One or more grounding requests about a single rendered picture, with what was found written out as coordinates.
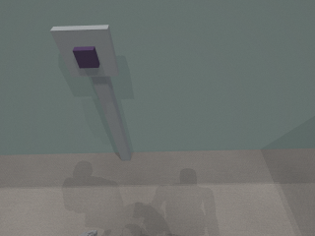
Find panel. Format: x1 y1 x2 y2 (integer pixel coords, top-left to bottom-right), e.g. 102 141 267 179
50 25 131 161

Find button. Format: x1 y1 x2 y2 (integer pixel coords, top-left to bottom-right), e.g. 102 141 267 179
73 46 100 69

